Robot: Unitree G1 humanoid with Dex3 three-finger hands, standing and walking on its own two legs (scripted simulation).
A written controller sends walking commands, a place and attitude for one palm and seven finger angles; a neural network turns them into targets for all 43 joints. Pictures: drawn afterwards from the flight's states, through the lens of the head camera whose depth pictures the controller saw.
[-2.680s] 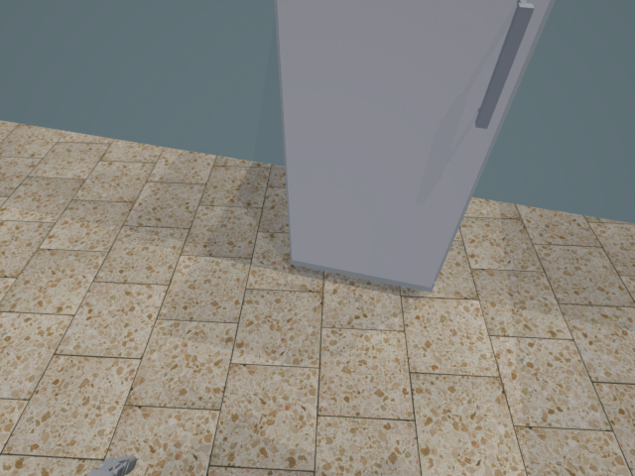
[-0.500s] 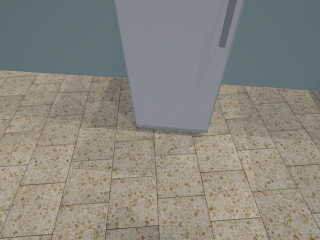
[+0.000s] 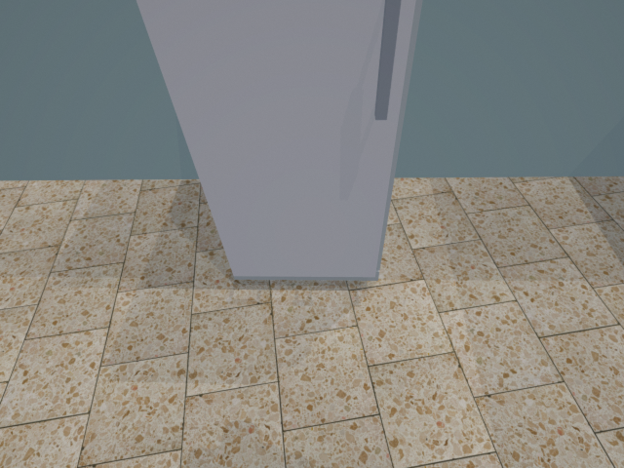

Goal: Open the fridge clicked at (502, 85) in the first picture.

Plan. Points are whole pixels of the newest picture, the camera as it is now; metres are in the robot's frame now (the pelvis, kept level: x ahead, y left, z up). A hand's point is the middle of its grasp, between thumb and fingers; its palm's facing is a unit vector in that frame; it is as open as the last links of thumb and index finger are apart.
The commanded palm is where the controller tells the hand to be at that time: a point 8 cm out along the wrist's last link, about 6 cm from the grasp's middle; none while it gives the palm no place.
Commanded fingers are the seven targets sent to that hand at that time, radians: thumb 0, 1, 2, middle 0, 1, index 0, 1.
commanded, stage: take the last steps up to it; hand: right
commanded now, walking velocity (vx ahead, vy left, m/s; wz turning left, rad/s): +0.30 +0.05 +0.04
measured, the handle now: (385, 57) +0.81 -0.12 +0.14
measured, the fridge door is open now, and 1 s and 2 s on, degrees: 0 0 0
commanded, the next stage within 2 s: come to a stop and stand still in 0.60 s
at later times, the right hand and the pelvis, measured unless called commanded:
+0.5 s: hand (422, 412) +0.24 -0.15 -0.16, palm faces +0.03 +0.98 -0.21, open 7.2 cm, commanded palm none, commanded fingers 0.00 -0.90 -0.90 0.20 0.30 0.20 0.30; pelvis +0.19 +0.03 +0.00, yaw +0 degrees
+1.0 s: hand (413, 334) +0.38 -0.16 -0.17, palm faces +0.02 +0.98 -0.22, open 7.4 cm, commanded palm none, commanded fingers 0.00 -0.90 -0.90 0.20 0.30 0.20 0.30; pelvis +0.32 +0.03 +0.00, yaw +2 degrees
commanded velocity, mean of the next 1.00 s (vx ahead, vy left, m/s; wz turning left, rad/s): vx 0.07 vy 0.03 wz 0.01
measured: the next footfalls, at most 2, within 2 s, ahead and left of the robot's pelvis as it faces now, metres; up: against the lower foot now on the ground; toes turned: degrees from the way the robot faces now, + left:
left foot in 0.30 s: +0.24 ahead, +0.14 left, +0.00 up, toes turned +9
right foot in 0.66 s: +0.36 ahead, -0.10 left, +0.00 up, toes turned -9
